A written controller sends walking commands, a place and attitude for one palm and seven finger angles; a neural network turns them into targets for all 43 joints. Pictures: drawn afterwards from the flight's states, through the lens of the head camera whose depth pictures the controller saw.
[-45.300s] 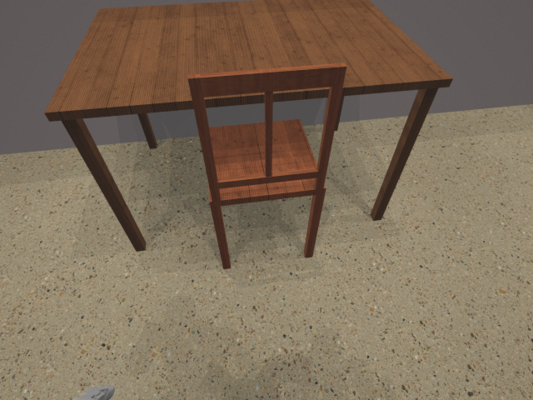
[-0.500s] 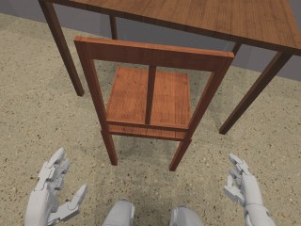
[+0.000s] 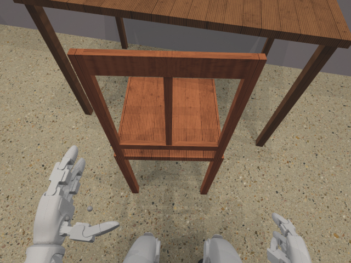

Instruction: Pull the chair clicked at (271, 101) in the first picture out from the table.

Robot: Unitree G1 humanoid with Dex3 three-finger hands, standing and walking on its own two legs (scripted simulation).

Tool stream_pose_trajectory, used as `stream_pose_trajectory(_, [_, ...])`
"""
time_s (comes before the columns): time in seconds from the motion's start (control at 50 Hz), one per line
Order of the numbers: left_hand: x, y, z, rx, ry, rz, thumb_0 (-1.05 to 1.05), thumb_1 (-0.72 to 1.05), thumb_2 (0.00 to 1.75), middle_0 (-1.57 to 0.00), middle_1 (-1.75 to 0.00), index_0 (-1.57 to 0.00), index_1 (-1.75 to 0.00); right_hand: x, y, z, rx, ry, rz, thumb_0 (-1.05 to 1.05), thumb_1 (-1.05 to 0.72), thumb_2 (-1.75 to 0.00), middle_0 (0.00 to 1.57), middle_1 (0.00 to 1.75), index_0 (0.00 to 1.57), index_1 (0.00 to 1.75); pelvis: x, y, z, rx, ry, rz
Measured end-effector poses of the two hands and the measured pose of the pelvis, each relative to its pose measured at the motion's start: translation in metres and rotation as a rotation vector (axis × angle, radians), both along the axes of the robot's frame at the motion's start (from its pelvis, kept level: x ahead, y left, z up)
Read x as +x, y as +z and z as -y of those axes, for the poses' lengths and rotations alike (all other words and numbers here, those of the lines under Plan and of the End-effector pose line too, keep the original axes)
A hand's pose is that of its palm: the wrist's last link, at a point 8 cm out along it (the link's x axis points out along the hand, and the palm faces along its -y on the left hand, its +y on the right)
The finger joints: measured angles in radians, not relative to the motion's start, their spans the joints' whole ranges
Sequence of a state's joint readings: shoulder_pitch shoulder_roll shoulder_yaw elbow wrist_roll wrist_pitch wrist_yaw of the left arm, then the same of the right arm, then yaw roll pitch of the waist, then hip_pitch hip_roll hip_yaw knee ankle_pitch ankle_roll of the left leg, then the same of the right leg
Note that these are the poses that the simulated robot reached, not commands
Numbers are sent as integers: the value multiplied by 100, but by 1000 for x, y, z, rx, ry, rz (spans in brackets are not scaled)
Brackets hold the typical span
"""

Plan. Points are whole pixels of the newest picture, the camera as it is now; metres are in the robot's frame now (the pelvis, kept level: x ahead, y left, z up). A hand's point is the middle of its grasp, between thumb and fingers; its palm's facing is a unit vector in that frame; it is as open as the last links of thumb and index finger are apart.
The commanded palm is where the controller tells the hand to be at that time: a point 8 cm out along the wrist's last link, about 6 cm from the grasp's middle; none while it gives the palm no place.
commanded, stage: raise the hand toward the chair's back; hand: left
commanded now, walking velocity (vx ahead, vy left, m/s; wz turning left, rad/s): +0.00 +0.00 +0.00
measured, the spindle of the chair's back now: (168, 116) +0.47 +0.05 +0.01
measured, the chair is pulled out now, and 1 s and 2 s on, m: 0.25 0.25 0.25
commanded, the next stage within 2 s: aim the fingers beside a spindle in 1.06 s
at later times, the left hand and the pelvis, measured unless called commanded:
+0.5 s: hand (80, 188) +0.25 +0.20 +0.07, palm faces +0.07 -1.00 -0.06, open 16.9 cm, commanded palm +0.23 +0.26 +0.07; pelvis +0.01 +0.00 +0.02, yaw +0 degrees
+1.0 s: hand (81, 184) +0.26 +0.21 +0.05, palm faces +0.04 -1.00 -0.06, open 16.9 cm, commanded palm +0.23 +0.26 +0.07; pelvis +0.01 +0.00 +0.02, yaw +0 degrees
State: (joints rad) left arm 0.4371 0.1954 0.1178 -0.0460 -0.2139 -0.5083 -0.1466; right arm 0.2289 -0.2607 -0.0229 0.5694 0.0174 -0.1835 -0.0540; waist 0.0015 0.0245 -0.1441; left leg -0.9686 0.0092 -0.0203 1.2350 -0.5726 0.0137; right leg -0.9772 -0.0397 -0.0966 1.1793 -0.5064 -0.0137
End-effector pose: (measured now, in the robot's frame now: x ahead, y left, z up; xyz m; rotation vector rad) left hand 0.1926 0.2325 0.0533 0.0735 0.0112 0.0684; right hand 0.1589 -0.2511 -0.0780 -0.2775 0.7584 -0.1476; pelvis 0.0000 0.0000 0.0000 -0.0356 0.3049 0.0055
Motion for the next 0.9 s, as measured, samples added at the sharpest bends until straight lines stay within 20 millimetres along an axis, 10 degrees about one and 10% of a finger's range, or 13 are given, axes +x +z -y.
stream_pose_trajectory(0.08, [9,-18,10,-33,-100,-120,0,-21,43,-9,-12,-9,-13,14,11,2,-8,-24,58,2,-90,-90,20,30,20,30,0,2,0,1,-8,5])
stream_pose_trajectory(0.22, [13,24,-17,-8,75,25,0,-37,36,-8,-10,-8,-11,31,30,-13,28,0,111,2,-90,-90,20,30,20,30,9,15,2,0,-3,20])
stream_pose_trajectory(0.32, [20,11,-18,-6,30,-23,0,-44,32,-7,-8,-7,-9,38,25,-23,47,55,104,1,-90,-90,20,30,20,30,9,13,1,-4,7,16])
stream_pose_trajectory(0.4, [25,-8,-10,-33,-57,-138,-1,-47,31,-6,-8,-6,-9,35,24,-23,45,42,90,1,-90,-90,21,30,20,30,9,15,0,-4,1,20])
stream_pose_trajectory(0.56, [38,31,-31,9,46,41,-1,-49,30,-7,-8,-7,-9,18,25,-17,31,13,39,1,-90,-90,21,30,20,30,15,21,-1,-4,2,25])
stream_pose_trajectory(0.72, [46,0,-24,-33,-53,-147,-1,-50,30,-6,-8,-6,-8,8,25,-9,21,-21,15,2,-90,-90,21,30,20,30,14,24,-4,-2,-8,23])
stream_pose_trajectory(0.9, [45,24,-33,4,38,24,-1,-50,30,-7,-8,-7,-8,12,28,-9,8,3,20,2,-90,-90,20,30,20,30,16,23,-4,-2,-1,21])
